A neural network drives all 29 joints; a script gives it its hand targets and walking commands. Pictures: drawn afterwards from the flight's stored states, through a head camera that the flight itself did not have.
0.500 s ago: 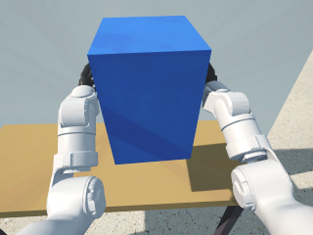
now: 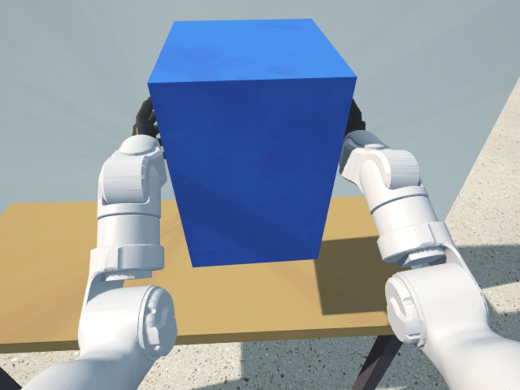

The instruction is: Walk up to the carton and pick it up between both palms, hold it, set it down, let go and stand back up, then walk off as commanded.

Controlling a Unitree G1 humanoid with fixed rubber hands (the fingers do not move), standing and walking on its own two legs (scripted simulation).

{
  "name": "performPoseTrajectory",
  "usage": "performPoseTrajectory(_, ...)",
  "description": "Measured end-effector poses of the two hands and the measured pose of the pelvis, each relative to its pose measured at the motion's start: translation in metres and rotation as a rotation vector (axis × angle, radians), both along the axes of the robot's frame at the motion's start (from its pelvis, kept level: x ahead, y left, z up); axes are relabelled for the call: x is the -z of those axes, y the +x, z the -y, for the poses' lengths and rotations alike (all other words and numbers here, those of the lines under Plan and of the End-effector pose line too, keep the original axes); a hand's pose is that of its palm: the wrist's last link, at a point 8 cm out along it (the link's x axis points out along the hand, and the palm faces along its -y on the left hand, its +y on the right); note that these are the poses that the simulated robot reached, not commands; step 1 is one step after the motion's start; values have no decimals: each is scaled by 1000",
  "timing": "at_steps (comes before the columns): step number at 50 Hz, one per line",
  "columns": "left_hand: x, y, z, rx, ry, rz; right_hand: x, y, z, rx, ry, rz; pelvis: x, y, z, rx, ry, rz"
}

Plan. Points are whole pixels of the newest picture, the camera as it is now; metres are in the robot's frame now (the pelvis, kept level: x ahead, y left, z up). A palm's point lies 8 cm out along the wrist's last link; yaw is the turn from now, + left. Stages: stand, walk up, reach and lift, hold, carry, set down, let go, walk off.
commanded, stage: hold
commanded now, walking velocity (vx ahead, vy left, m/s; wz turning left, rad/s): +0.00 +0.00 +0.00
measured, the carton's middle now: (250, 147) +0.40 +0.01 +0.24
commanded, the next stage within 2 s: none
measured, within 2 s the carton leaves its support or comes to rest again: neither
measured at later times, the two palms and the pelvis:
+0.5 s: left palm (146, 149) +0.38 +0.16 +0.26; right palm (347, 141) +0.38 -0.14 +0.26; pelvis +0.01 +0.00 +0.00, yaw +0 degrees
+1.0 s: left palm (147, 147) +0.39 +0.16 +0.25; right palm (344, 141) +0.39 -0.14 +0.26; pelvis +0.01 +0.00 +0.00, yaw +0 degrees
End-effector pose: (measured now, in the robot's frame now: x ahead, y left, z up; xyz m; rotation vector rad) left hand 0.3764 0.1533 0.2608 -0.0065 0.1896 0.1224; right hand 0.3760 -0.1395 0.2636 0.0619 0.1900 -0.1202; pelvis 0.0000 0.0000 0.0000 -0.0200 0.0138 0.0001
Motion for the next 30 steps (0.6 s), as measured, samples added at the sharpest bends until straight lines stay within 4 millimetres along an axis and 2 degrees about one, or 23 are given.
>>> performPoseTrajectory(14,4,14,-2,-9,-6,-6,4,15,-2,-5,-25,-6,-1,13,1,0,1,-17)
performPoseTrajectory(22,8,5,-2,-7,4,-25,4,7,-3,-8,-51,-25,0,13,1,-1,1,-16)
performPoseTrajectory(30,-5,-7,-4,-7,5,9,-10,-5,-4,-8,-44,8,0,9,0,-1,0,-11)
